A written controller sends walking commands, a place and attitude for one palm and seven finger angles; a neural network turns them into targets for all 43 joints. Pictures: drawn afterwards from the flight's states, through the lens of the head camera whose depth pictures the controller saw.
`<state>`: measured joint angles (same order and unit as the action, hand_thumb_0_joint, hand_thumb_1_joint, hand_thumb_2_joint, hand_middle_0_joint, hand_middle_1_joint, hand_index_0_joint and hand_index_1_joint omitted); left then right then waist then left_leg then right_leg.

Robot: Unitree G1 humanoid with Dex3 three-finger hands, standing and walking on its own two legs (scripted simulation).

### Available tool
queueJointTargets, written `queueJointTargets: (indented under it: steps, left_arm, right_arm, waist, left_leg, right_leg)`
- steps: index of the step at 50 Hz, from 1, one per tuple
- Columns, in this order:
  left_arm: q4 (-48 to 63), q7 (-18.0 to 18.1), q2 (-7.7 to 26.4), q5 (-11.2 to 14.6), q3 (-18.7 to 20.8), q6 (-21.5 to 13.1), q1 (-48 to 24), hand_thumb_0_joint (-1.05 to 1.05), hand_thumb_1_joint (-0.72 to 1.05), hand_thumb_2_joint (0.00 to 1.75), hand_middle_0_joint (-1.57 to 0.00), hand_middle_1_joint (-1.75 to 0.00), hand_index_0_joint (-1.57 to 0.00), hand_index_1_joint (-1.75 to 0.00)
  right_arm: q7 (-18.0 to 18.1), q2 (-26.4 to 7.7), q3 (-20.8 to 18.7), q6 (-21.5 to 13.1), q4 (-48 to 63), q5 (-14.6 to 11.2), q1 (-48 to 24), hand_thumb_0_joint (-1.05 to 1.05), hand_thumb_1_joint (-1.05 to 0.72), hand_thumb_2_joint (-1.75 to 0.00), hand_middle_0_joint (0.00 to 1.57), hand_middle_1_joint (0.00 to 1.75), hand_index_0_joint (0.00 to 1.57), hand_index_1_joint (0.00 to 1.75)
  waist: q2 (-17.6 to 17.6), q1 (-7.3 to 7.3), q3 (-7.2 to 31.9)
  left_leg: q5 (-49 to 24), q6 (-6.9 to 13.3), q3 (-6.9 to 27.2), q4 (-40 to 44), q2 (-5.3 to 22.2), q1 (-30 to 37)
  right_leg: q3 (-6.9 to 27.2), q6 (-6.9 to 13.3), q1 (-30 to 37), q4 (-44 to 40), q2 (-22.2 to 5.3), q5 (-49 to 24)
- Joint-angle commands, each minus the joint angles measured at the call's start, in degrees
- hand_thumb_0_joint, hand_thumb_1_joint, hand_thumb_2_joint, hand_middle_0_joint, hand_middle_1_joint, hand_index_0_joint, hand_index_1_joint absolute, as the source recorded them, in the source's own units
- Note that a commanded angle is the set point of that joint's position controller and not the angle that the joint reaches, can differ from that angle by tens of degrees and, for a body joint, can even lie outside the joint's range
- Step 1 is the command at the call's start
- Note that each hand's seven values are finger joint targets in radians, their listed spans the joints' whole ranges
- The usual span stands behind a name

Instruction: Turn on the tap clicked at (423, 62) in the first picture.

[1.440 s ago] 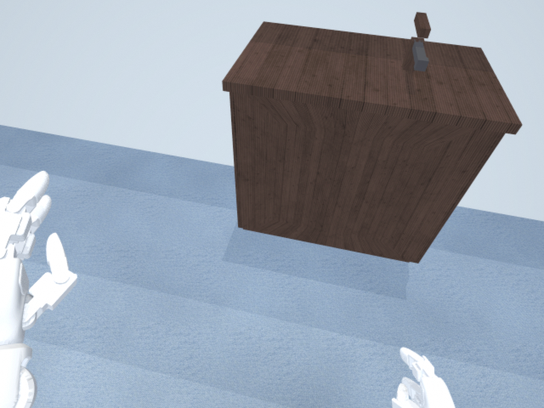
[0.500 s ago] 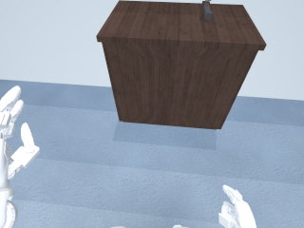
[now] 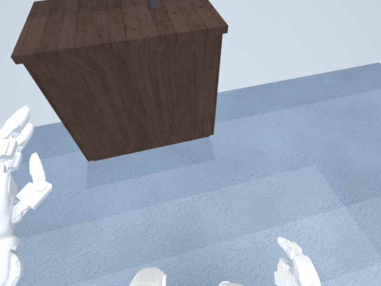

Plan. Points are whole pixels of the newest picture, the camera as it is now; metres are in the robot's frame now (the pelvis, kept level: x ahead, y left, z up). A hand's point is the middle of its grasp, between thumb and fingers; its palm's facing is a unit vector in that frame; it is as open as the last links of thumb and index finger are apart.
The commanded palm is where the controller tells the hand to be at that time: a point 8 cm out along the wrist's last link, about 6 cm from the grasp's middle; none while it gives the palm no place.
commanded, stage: walk to a spot facing it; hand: left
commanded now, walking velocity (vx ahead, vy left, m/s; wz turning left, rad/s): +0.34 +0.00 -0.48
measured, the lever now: (154, 2) +1.03 +0.20 +0.12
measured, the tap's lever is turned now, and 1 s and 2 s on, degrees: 0 0 0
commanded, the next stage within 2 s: turn to face it in 0.82 s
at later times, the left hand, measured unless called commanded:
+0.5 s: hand (116, 126) +0.33 +0.14 +0.19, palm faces +0.16 -0.88 -0.45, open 7.4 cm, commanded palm +0.29 +0.20 +0.20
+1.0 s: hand (165, 76) +0.47 +0.08 +0.19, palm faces +0.19 -0.91 -0.36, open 7.4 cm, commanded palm +0.42 +0.13 +0.20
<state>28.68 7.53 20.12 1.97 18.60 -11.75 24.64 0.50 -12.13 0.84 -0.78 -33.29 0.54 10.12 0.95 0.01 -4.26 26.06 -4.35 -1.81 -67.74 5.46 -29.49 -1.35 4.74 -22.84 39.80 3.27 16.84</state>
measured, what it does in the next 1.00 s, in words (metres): walks ahead, turning right: left foot, then right foot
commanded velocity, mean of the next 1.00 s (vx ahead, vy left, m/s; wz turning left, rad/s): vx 0.29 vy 0.00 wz -0.07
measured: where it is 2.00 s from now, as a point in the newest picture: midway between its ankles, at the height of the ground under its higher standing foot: (233, 260)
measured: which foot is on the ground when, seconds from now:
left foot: up 0.00-0.22, down 0.24-0.56, up 0.58-0.88, down 0.90-1.00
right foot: down 0.00-0.26, up 0.28-0.54, down 0.56-0.92, up 0.94-1.00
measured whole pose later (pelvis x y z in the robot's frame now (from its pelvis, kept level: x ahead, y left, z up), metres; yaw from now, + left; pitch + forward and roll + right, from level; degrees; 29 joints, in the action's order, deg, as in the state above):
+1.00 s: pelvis +0.19 -0.09 +0.00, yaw -16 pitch -2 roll +0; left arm 27.9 9.5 22.0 1.3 22.0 -12.9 22.4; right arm 4.4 -11.7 -2.2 -3.1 -34.8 0.2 11.2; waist -2.9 0.9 -3.1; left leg 14.0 1.6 -8.9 -37.4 4.3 -21.1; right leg -3.9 -0.3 -18.6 58.0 -2.3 31.6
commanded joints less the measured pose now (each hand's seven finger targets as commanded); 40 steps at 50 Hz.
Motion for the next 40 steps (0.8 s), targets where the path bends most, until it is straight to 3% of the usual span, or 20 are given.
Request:
queueJointTargets:
  steps: [1,7,10,11,12,13,14,16,18,23,25,26,27,28,29,30,32,35,37,40]
  left_arm:
    - [13.32,1.77,13.67,0.64,12.41,-5.43,4.13,0.0,0.9,0.9,-0.2,-0.3,-0.2,-0.3]
    - [7.08,1.94,10.89,-0.14,8.31,-5.08,0.34,0.0,0.9,0.9,-0.2,-0.3,-0.2,-0.3]
    - [7.08,1.92,9.5,-0.62,5.88,-5.17,-2.98,0.0,0.9,0.9,-0.2,-0.3,-0.2,-0.3]
    - [8.3,1.68,8.95,-0.79,5.29,-5.55,-5.15,0.0,0.9,0.9,-0.2,-0.3,-0.2,-0.3]
    - [9.14,1.45,8.75,-0.87,5.3,-5.92,-6.55,0.0,0.9,0.9,-0.2,-0.3,-0.2,-0.3]
    - [10.33,1.54,9.43,-1.5,5.3,-6.5,-8.42,0.0,0.9,0.9,-0.2,-0.3,-0.2,-0.3]
    - [9.75,1.38,12.46,-2.4,7.77,-6.84,-8.5,0.0,0.9,0.9,-0.2,-0.3,-0.2,-0.3]
    - [7.76,0.92,9.0,-2.68,5.13,-5.77,-5.56,0.0,0.9,0.9,-0.2,-0.3,-0.2,-0.3]
    - [9.47,1.26,9.77,-3.21,5.64,-5.3,-6.77,0.0,0.9,0.9,-0.2,-0.3,-0.2,-0.3]
    - [8.83,1.28,10.08,-2.85,6.42,-4.47,-6.37,0.0,0.9,0.9,-0.2,-0.3,-0.2,-0.3]
    - [7.96,1.49,10.84,-2.27,7.76,-4.1,-5.75,0.0,0.9,0.9,-0.2,-0.3,-0.2,-0.3]
    - [7.67,1.59,11.4,-2.11,8.33,-3.59,-4.88,0.0,0.9,0.9,-0.2,-0.3,-0.2,-0.3]
    - [8.7,1.93,12.66,-2.41,9.16,-3.34,-5.21,0.0,0.9,0.9,-0.2,-0.3,-0.2,-0.3]
    - [6.8,2.37,13.97,-1.81,11.45,-3.09,-1.08,0.0,0.9,0.9,-0.2,-0.3,-0.2,-0.3]
    - [11.69,2.34,15.42,-0.59,13.21,-3.85,-3.56,0.0,0.9,0.9,-0.2,-0.3,-0.2,-0.3]
    - [13.04,2.26,16.28,-0.38,14.07,-4.26,-0.88,0.0,0.9,0.9,-0.2,-0.3,-0.2,-0.3]
    - [14.93,2.05,14.58,-0.68,13.94,-5.0,2.84,0.0,0.9,0.9,-0.2,-0.3,-0.2,-0.3]
    - [15.41,2.35,13.28,-0.41,13.96,-5.4,3.8,0.0,0.9,0.9,-0.2,-0.3,-0.2,-0.3]
    - [14.47,2.93,12.6,-0.23,13.62,-5.11,4.73,0.0,0.9,0.9,-0.2,-0.3,-0.2,-0.3]
    - [13.4,3.46,11.1,-0.31,11.25,-4.53,2.17,0.0,0.9,0.9,-0.2,-0.3,-0.2,-0.3]
  right_arm:
    - [0.96,-5.46,-2.71,-1.6,8.5,0.05,-3.85,0.0,-0.9,-0.9,0.2,0.3,0.2,0.3]
    - [2.09,-5.46,-2.42,-3.33,8.23,-0.5,-3.21,0.0,-0.9,-0.9,0.2,0.3,0.2,0.3]
    - [3.12,-6.21,-2.71,-4.56,8.2,-0.8,-1.02,0.0,-0.9,-0.9,0.2,0.3,0.2,0.3]
    - [3.71,-7.1,-3.05,-4.84,8.43,-0.7,-0.24,0.0,-0.9,-0.9,0.2,0.3,0.2,0.3]
    - [4.04,-8.8,-3.43,-4.89,8.68,-0.25,-0.97,0.0,-0.9,-0.9,0.2,0.3,0.2,0.3]
    - [4.1,-7.58,-3.24,-4.94,8.98,-0.76,-1.56,0.0,-0.9,-0.9,0.2,0.3,0.2,0.3]
    - [3.96,-6.59,-2.94,-5.47,7.89,-0.35,-2.55,0.0,-0.9,-0.9,0.2,0.3,0.2,0.3]
    - [3.22,-6.57,-3.33,-5.81,6.96,-0.35,-2.48,0.0,-0.9,-0.9,0.2,0.3,0.2,0.3]
    - [3.3,-6.51,-3.32,-6.46,6.59,-0.46,-2.35,0.0,-0.9,-0.9,0.2,0.3,0.2,0.3]
    - [3.5,-6.58,-3.24,-7.42,6.6,0.26,-0.44,0.0,-0.9,-0.9,0.2,0.3,0.2,0.3]
    - [3.27,-6.1,-3.18,-7.34,6.69,0.04,-0.87,0.0,-0.9,-0.9,0.2,0.3,0.2,0.3]
    - [3.05,-5.66,-3.2,-7.06,6.64,-0.4,-1.37,0.0,-0.9,-0.9,0.2,0.3,0.2,0.3]
    - [2.55,-4.39,-3.25,-6.65,6.77,-1.06,-0.97,0.0,-0.9,-0.9,0.2,0.3,0.2,0.3]
    - [2.44,-3.65,-2.78,-6.5,8.36,-1.11,-3.18,0.0,-0.9,-0.9,0.2,0.3,0.2,0.3]
    - [1.93,-4.92,-2.93,-6.58,7.98,-0.54,-4.43,0.0,-0.9,-0.9,0.2,0.3,0.2,0.3]
    - [1.61,-4.89,-2.93,-5.97,6.71,-0.81,-3.47,0.0,-0.9,-0.9,0.2,0.3,0.2,0.3]
    - [1.58,-4.85,-2.38,-4.04,5.72,-0.79,-4.64,0.0,-0.9,-0.9,0.2,0.3,0.2,0.3]
    - [2.35,-4.48,-2.51,-2.58,5.66,-0.59,-4.69,0.0,-0.9,-0.9,0.2,0.3,0.2,0.3]
    - [2.8,-4.16,-2.76,-2.69,6.38,-0.39,-4.23,0.0,-0.9,-0.9,0.2,0.3,0.2,0.3]
    - [3.71,-4.14,-3.1,-3.73,6.91,-0.21,-3.4,0.0,-0.9,-0.9,0.2,0.3,0.2,0.3]
  waist:
    - [-5.24,-0.57,13.47]
    - [-7.22,-1.13,11.68]
    - [-4.68,0.34,11.5]
    - [0.01,1.2,10.01]
    - [11.25,1.02,7.24]
    - [16.56,0.66,6.53]
    - [14.55,0.45,3.61]
    - [11.76,0.45,-0.02]
    - [9.83,-0.14,0.72]
    - [14.36,0.71,3.44]
    - [11.36,-0.12,7.39]
    - [6.51,-1.12,10.58]
    - [-5.93,-1.01,14.81]
    - [-17.5,-1.74,15.19]
    - [-12.94,-1.82,15.49]
    - [-11.33,-1.03,14.48]
    - [-6.11,-0.04,10.92]
    - [-7.51,0.83,10.28]
    - [-7.72,-0.22,10.31]
    - [-7.04,-0.54,8.83]
  left_leg:
    - [-2.18,0.08,1.42,5.42,0.56,-6.58]
    - [-1.51,2.55,-3.57,27.68,-2.55,7.67]
    - [-3.46,4.53,-3.97,41.89,-1.81,23.27]
    - [0.23,6.88,0.65,47.8,2.27,29.35]
    - [7.94,11.42,16.21,54.37,13.1,34.22]
    - [12.85,16.03,25.82,58.46,22.32,32.26]
    - [17.35,16.92,26.05,60.74,23.8,24.25]
    - [13.87,15.24,14.78,58.57,20.36,16.6]
    - [6.0,13.17,5.31,56.09,17.59,16.48]
    - [-11.86,9.99,-6.14,50.25,14.46,17.31]
    - [-18.98,8.77,-9.51,38.46,12.52,16.65]
    - [-21.91,7.94,-10.93,26.79,10.16,12.23]
    - [-18.03,6.36,-12.47,9.81,5.84,1.92]
    - [4.66,4.4,-8.67,-3.46,-1.26,-13.47]
    - [6.09,4.11,-0.18,-7.24,1.6,-13.73]
    - [3.95,3.6,2.35,-9.44,2.94,-15.63]
    - [-1.36,2.42,2.66,-7.6,4.67,-14.34]
    - [-4.21,2.77,0.13,9.56,5.28,-4.77]
    - [-7.11,3.32,-4.78,19.65,2.87,0.08]
    - [-11.94,4.08,-8.55,29.11,-0.34,7.81]
  right_leg:
    - [23.98,7.22,13.88,-22.13,-15.96,-3.0]
    - [24.75,7.39,4.52,-25.8,-13.63,14.57]
    - [21.35,3.36,-2.26,-19.84,-9.09,16.61]
    - [18.68,0.89,-8.05,-12.94,-5.79,15.87]
    - [11.52,-2.3,-18.13,-0.95,0.39,14.52]
    - [2.46,-4.44,-21.42,16.04,0.24,13.52]
    - [2.85,-4.68,-20.84,25.82,-3.39,10.8]
    - [1.04,-5.0,-19.38,30.82,-6.53,6.95]
    - [-1.97,-5.63,-16.54,25.24,-7.91,4.22]
    - [-10.88,-6.06,-1.17,2.04,-4.64,4.2]
    - [-14.14,-5.18,9.23,-7.25,-1.4,0.91]
    - [-11.5,-3.74,18.27,-11.06,-1.67,-0.06]
    - [3.75,1.37,28.38,-13.59,-10.78,-2.61]
    - [28.51,8.83,33.91,-17.68,-22.49,-15.53]
    - [32.5,9.94,29.43,-19.88,-25.86,-7.84]
    - [31.53,10.96,28.4,-20.66,-27.02,-1.64]
    - [19.97,9.16,21.3,-21.69,-24.81,-4.4]
    - [7.74,6.21,13.35,-21.6,-21.92,-8.23]
    - [4.94,5.51,13.57,-20.85,-20.42,-9.35]
    - [2.97,3.64,11.87,-19.66,-19.15,-6.16]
